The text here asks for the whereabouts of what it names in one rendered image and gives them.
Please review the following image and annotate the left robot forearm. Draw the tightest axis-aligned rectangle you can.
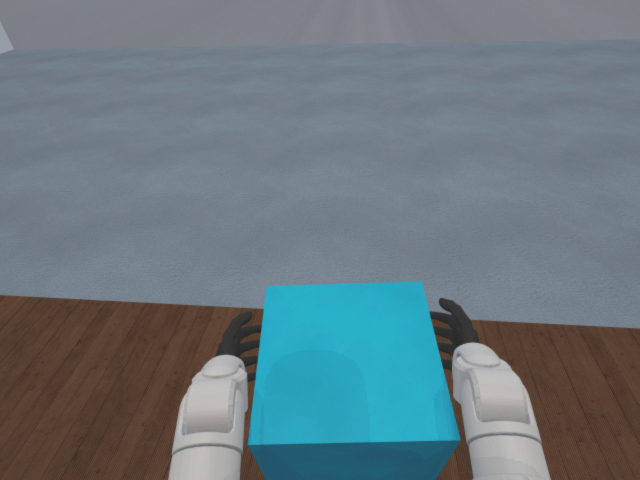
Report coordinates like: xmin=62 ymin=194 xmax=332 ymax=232
xmin=168 ymin=355 xmax=248 ymax=480

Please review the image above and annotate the left robot hand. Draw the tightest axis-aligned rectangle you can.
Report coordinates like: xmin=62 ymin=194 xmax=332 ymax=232
xmin=215 ymin=311 xmax=262 ymax=382

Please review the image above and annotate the right robot hand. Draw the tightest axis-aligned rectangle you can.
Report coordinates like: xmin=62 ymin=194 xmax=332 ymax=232
xmin=429 ymin=298 xmax=481 ymax=371

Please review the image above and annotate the right robot forearm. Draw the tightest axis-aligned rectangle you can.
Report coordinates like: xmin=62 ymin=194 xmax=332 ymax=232
xmin=452 ymin=343 xmax=551 ymax=480

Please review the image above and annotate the carton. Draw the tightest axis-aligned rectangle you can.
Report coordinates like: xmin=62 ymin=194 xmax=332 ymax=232
xmin=248 ymin=282 xmax=461 ymax=480

